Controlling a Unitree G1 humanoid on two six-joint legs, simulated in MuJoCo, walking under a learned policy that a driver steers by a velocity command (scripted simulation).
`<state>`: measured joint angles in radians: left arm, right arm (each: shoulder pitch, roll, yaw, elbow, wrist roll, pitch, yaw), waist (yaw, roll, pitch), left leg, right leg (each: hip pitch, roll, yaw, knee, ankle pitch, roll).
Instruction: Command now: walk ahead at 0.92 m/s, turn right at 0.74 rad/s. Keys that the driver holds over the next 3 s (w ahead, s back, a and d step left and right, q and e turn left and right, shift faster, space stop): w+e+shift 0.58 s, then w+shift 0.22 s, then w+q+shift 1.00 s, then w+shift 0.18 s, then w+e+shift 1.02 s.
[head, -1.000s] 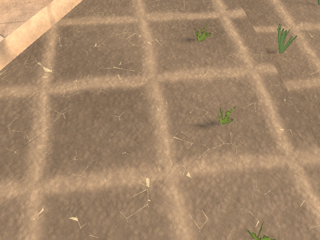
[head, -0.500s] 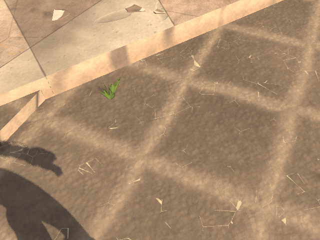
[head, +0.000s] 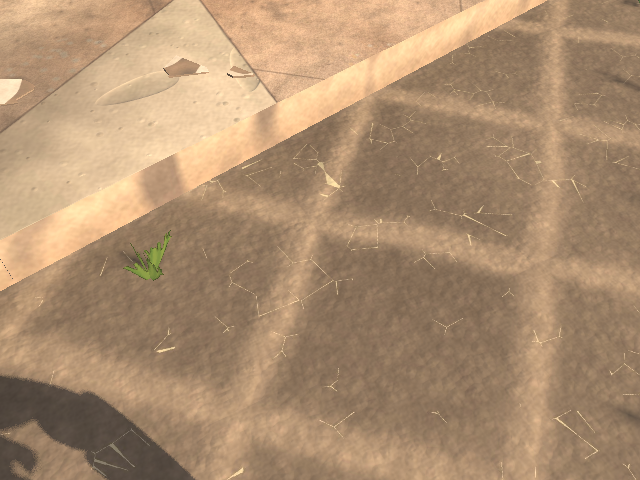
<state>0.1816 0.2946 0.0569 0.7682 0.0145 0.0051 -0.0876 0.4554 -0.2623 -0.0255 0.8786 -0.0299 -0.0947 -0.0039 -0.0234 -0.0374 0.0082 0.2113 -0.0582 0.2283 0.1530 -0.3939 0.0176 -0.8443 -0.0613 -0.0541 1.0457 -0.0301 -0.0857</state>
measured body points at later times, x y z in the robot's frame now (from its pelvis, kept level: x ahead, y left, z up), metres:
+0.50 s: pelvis +0.43 -0.06 +0.01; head +0.47 -0.08 +0.45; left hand +0.53 +0.22 -0.11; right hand +0.60 -0.35 -0.04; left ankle +0.71 +0.02 -0.68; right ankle +0.24 -0.04 -0.72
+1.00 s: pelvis +0.82 -0.29 -0.01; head +0.84 -0.32 +0.44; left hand +1.16 -0.33 -0.04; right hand +0.56 -0.41 -0.13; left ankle +0.72 -0.02 -0.70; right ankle +0.86 -0.45 -0.72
